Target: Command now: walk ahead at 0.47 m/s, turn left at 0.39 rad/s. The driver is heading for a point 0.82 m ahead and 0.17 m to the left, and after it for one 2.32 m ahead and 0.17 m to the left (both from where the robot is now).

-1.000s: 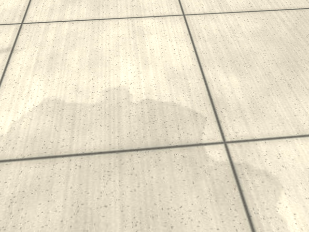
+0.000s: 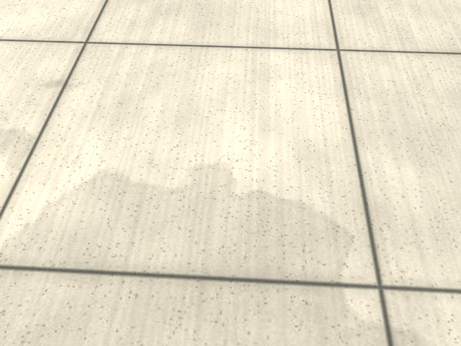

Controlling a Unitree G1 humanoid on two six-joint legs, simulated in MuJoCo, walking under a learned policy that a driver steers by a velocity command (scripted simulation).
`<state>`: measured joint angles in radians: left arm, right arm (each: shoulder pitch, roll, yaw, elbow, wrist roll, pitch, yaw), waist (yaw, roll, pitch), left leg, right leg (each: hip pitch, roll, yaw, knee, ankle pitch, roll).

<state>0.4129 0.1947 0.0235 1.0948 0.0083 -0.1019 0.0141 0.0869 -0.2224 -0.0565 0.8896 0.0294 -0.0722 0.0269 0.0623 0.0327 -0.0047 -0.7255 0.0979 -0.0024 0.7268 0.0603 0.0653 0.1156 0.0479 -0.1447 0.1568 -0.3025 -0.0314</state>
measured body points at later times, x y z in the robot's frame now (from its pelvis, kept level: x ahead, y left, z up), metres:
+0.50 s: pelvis +0.29 +0.06 +0.01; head +0.32 +0.08 +0.46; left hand +0.45 +0.35 -0.08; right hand +0.41 -0.20 -0.11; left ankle +0.23 +0.12 -0.74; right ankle +0.53 -0.07 -0.68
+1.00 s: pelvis +0.56 +0.12 +0.01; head +0.59 +0.13 +0.46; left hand +0.42 +0.36 -0.12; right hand +0.86 +0.01 -0.08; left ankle +0.63 +0.33 -0.69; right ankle +0.55 -0.02 -0.74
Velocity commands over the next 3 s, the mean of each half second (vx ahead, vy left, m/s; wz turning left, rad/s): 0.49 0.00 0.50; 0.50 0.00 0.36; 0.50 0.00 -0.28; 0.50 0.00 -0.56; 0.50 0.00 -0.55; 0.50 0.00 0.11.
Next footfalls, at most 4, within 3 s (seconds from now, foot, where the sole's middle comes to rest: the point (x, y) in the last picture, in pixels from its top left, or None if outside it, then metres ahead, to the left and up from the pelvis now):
0.14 left None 0.27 0.13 -0.77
0.62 right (256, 318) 0.58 0.00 -0.77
1.12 left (145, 276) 0.70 0.35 -0.77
1.66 right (203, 191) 1.05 0.20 -0.77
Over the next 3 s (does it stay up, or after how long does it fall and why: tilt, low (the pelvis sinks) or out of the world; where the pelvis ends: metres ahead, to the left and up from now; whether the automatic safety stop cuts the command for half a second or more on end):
stays up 1.55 0.16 0.01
